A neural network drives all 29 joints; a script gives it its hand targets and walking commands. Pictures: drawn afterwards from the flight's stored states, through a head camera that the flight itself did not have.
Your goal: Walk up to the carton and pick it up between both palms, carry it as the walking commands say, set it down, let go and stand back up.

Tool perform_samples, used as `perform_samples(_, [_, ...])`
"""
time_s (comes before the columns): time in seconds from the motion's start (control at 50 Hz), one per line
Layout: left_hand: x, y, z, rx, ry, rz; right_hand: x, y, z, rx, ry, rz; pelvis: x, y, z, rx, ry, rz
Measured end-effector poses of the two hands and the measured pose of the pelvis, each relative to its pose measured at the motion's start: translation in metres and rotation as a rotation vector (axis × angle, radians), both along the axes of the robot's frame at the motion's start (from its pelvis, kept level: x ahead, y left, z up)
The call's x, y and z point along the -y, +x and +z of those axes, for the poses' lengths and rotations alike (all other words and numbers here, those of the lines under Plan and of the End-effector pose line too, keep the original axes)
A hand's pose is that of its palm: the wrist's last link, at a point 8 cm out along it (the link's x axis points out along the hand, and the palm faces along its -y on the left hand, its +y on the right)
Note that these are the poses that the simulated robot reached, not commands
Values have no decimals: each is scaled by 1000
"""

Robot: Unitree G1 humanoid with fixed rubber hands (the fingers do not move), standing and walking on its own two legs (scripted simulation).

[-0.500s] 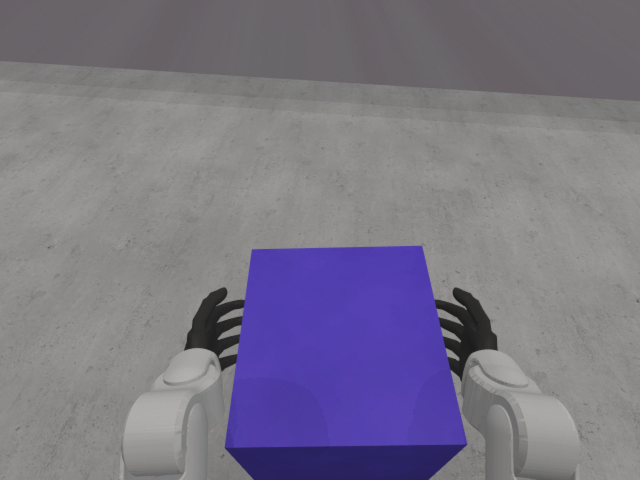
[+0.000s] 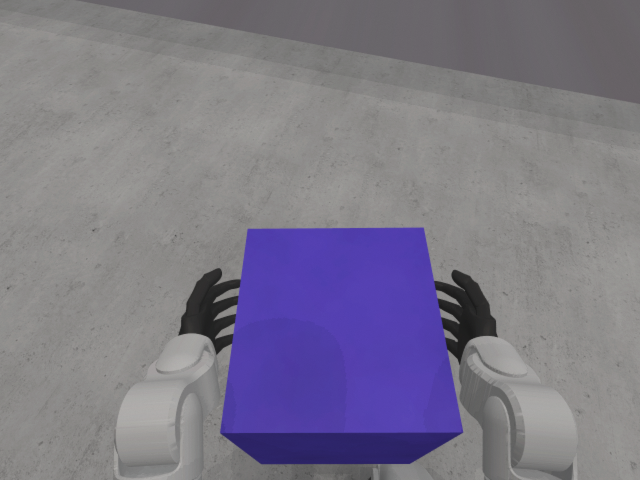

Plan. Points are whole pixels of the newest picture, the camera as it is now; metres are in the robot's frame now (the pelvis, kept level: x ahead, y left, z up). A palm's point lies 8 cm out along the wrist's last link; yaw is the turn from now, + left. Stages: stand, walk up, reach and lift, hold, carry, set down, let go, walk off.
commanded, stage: carry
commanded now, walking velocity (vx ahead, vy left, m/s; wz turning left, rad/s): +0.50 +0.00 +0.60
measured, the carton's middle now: (335, 356) +0.27 -0.01 -0.01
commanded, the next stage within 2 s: none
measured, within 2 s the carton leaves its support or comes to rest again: neither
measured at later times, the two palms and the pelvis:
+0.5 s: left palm (121, 175) +0.49 +0.28 +0.08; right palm (317, 129) +0.59 +0.01 +0.08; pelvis +0.31 +0.05 -0.01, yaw +19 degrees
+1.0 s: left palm (27, 81) +0.70 +0.48 +0.09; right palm (188, 37) +0.88 +0.25 +0.09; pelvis +0.59 +0.22 -0.01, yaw +39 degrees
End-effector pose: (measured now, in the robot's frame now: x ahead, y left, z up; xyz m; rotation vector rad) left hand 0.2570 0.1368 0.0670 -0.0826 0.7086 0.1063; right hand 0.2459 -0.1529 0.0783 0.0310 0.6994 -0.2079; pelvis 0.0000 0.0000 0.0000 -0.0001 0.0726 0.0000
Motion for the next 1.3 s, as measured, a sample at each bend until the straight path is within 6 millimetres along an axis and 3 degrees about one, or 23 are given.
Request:
perform_samples(0.14, [-23, 72, 17, 96, 43, 157, -24, 118, 6, 97, 43, 156, 14, 102, -13, -9, -21, 120])
perform_samples(0.22, [-42, 102, 22, 74, 59, 248, -48, 175, 9, 75, 52, 252, 15, 149, -8, 3, -19, 216])
perform_samples(0.32, [-71, 130, 28, 37, 58, 365, -86, 236, 16, 40, 49, 370, 6, 205, 4, 6, 23, 288])
perform_samples(0.4, [-98, 166, 26, 20, 52, 417, -118, 284, 13, 23, 43, 421, -13, 248, 5, 12, 46, 312])
perform_samples(0.48, [-130, 215, 20, 38, 46, 422, -150, 333, 8, 40, 40, 423, -43, 297, -4, 17, 55, 328])
perform_samples(0.58, [-179, 293, -1, 69, 27, 383, -194, 399, -9, 70, 19, 386, -97, 363, -29, 22, 77, 348])
perform_samples(0.64, [-205, 327, -14, -12, 4, 380, -220, 430, -21, -10, -10, 385, -118, 388, -22, 17, 55, 401])
perform_samples(0.74, [-242, 357, -19, -75, -15, 423, -263, 478, -17, -74, -25, 425, -147, 433, -4, -11, 14, 429])
perform_samples(0.84, [-286, 388, -1, 1, 11, 537, -319, 537, -4, -1, 11, 530, -171, 488, 1, -25, -2, 509])
perform_samples(0.96, [-329, 430, 21, 83, 84, 665, -382, 610, 4, 82, 81, 654, -207, 573, -10, -12, -18, 621])
perform_samples(1.1, [-385, 455, 32, 54, 69, 819, -468, 670, 22, 58, 57, 815, -254, 644, 3, -9, 15, 758])
perform_samples(1.2, [-439, 473, 25, 31, 49, 900, -539, 704, 18, 34, 40, 904, -300, 682, 2, -5, 37, 809])
perform_samples(1.3, [-509, 502, 7, 51, 46, 926, -614, 737, 2, 53, 41, 928, -369, 718, -19, 9, 41, 835])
